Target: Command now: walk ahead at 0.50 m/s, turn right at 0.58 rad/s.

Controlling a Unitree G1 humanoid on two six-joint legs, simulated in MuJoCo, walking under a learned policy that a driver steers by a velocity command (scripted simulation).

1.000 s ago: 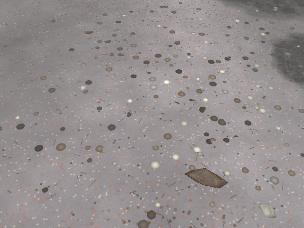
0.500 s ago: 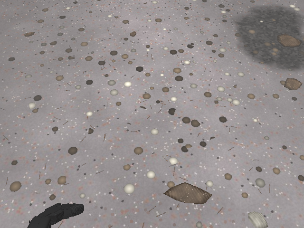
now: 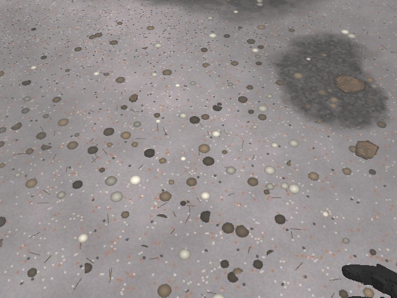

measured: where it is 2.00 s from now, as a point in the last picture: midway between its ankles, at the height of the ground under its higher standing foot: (245, 158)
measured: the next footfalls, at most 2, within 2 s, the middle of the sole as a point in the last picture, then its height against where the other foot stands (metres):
right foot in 0.50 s outside the picture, level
left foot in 1.06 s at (235, 226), level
